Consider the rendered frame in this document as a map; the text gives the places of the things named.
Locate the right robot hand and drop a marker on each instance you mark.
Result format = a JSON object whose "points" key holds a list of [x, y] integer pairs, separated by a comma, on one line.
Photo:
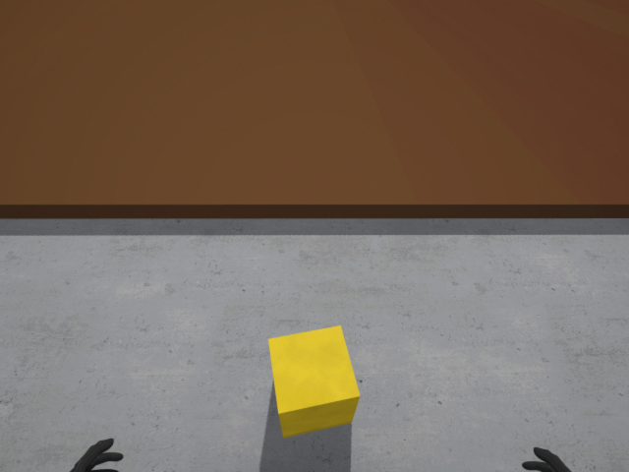
{"points": [[552, 462]]}

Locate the left robot hand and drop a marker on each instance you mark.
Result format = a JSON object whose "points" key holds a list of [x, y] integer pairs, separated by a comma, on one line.
{"points": [[94, 456]]}

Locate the carton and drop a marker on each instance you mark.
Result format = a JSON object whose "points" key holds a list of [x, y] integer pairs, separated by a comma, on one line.
{"points": [[315, 385]]}

